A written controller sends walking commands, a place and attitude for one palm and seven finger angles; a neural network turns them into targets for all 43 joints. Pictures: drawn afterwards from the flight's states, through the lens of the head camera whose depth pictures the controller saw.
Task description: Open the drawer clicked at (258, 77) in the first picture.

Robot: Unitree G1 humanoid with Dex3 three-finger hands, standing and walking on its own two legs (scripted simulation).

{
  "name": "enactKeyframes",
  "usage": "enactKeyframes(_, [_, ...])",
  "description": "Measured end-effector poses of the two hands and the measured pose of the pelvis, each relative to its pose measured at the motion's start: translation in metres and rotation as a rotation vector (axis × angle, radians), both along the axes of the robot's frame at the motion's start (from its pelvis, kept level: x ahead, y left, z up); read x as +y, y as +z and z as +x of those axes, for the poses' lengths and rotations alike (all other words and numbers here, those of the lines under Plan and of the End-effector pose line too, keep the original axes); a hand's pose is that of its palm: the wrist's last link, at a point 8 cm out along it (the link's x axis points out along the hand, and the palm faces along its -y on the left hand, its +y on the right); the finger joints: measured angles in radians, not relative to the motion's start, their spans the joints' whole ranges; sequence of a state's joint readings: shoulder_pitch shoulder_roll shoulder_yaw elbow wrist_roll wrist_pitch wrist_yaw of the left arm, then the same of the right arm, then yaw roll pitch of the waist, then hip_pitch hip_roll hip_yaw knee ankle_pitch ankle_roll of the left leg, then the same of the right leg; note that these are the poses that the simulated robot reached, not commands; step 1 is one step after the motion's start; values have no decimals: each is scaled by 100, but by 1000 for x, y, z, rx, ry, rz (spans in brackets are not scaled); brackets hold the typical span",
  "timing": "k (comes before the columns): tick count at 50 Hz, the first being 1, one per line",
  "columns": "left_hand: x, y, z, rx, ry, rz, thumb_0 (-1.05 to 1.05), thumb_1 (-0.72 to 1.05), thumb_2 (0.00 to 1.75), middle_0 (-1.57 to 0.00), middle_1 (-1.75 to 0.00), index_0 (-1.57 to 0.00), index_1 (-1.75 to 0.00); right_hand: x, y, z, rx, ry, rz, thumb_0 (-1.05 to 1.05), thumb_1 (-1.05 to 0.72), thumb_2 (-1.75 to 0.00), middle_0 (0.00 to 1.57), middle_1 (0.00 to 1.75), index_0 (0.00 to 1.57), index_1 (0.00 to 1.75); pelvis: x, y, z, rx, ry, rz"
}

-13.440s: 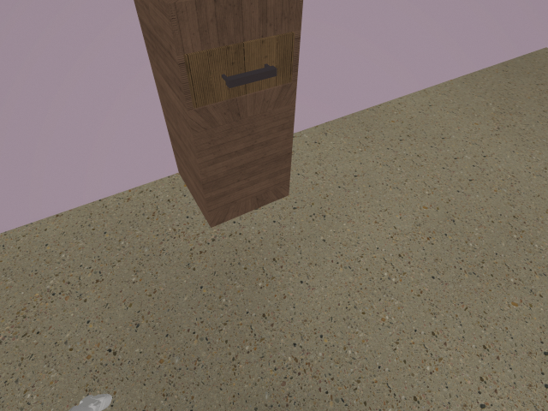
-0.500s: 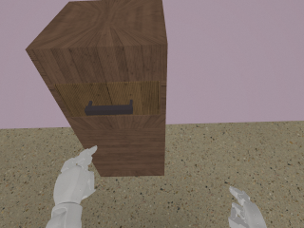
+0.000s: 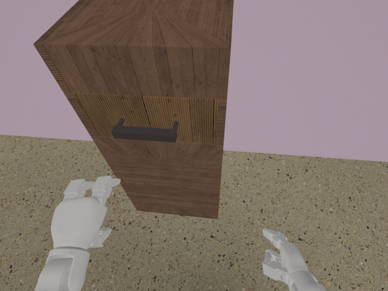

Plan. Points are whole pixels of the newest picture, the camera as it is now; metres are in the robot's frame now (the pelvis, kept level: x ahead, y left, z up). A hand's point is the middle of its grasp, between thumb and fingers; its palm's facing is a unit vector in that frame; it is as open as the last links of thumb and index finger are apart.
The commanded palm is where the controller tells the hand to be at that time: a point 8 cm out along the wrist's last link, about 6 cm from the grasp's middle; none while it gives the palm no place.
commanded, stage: raise the hand with hooked fingers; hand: left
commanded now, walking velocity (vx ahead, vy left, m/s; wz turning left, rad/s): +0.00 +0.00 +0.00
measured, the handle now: (146, 128) +0.51 +0.21 -0.02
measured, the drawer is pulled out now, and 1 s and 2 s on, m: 0.00 0.00 0.00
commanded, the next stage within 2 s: move the hooked fingers above the handle in 1.10 s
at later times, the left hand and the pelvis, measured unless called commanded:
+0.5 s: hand (101, 186) +0.28 +0.22 +0.08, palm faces +0.09 -0.09 -0.99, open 13.5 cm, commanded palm +0.25 +0.23 +0.14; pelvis -0.01 +0.00 +0.02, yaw -2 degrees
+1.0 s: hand (85, 179) +0.28 +0.24 +0.10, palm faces +0.02 -0.08 -1.00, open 13.8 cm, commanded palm +0.26 +0.26 +0.16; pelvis -0.02 +0.02 +0.03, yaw -1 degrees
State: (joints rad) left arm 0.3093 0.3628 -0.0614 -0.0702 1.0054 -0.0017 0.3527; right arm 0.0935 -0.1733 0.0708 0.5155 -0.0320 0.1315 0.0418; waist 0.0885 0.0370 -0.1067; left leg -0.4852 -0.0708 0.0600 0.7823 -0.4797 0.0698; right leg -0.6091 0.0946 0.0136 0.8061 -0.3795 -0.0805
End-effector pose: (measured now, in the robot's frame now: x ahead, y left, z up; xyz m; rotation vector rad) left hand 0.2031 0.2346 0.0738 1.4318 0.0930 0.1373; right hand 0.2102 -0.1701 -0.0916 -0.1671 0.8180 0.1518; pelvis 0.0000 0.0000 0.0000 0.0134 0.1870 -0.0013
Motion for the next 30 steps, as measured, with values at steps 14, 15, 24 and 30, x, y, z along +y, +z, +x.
enactKeyframes(14, [-2,33,28,-80,-49,60,0,-16,44,-30,-99,-30,-98,-88,-2,-37,108,-171,-175,1,-91,-90,20,30,20,30,-8,12,2,-12,-22,5])
enactKeyframes(15, [-1,36,31,-89,-40,61,0,-18,44,-30,-100,-30,-100,-90,0,-36,99,-182,-173,1,-91,-90,20,30,20,30,-8,13,1,-15,-23,6])
enactKeyframes(24, [-13,58,46,-60,-55,45,0,-38,35,-32,-113,-31,-113,-73,25,-21,-14,-199,-116,1,-91,-90,20,30,20,30,-4,22,-8,-87,-27,5])
enactKeyframes(30, [-8,76,54,-63,-73,81,0,-45,32,-32,-118,-32,-118,-47,31,-22,-26,-158,-78,1,-91,-90,20,30,20,30,-2,26,-17,-125,-20,2])
